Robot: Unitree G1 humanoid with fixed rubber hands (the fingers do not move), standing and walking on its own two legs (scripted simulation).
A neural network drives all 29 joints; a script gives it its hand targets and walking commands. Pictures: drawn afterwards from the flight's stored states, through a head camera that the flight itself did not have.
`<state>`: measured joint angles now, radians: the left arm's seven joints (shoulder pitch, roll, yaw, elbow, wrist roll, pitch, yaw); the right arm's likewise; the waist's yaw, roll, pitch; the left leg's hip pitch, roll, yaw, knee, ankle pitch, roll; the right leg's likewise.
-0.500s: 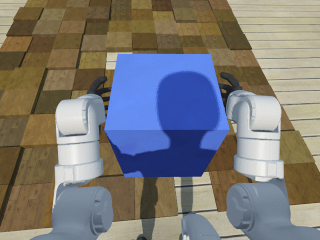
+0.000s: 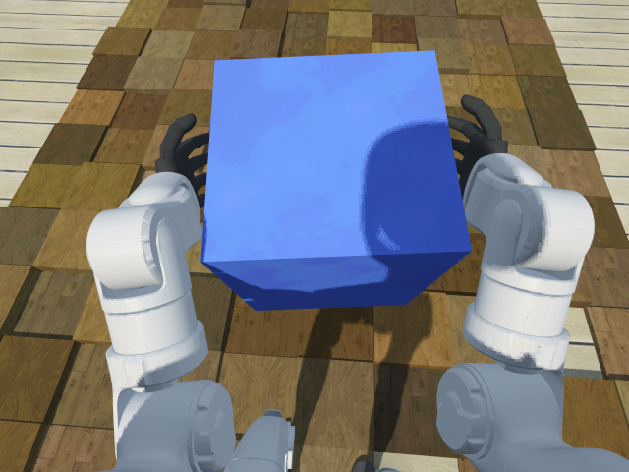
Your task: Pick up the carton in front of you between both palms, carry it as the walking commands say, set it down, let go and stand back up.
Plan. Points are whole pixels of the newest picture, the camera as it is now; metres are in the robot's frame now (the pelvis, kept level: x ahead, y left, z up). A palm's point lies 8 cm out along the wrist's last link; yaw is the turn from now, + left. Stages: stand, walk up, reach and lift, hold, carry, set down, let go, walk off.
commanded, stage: carry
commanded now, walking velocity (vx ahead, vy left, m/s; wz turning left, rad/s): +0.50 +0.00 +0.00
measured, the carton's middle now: (328, 205) +0.41 +0.03 +0.08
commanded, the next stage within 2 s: none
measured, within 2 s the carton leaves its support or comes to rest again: neither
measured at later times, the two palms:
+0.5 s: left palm out of the picture +0.70 +0.17 +0.17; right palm out of the picture +0.68 -0.13 +0.18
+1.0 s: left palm out of the picture +0.94 +0.26 +0.06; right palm out of the picture +0.95 -0.04 +0.08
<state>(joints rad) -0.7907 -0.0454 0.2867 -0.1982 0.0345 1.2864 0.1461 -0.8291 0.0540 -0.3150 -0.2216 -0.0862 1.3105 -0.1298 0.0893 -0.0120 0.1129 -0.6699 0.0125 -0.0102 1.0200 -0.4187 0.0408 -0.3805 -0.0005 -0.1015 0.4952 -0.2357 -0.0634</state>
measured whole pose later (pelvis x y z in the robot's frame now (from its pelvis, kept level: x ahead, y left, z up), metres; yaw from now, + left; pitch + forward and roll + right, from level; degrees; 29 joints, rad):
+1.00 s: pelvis +0.62 +0.09 -0.01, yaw -1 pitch +7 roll -1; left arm -0.44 -0.08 0.24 -0.07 0.07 1.19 0.12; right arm -0.46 0.16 -0.24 -0.07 -0.15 1.16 -0.09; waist 0.04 -0.02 -0.04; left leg -0.39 0.01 0.13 0.44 -0.17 0.07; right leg -0.38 -0.03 -0.05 0.95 -0.47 0.01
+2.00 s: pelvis +1.22 +0.12 -0.03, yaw +0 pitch +6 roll -2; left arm -0.74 0.01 0.25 0.03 0.04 1.25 0.13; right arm -0.72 0.05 -0.24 0.01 -0.06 1.21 -0.14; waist -0.04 -0.01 0.08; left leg -0.36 0.01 0.12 0.45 -0.21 0.07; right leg -0.63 0.00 -0.02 1.25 -0.52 -0.01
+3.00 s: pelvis +1.51 +0.18 +0.02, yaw +1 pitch +7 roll -1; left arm -0.68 -0.01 0.23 0.06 0.05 1.24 0.13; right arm -0.69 0.04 -0.25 0.03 -0.09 1.23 -0.12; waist 0.00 0.01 -0.03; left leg -0.27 -0.06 0.03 0.55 -0.38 0.09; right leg -0.38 -0.01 -0.06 0.58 -0.28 -0.02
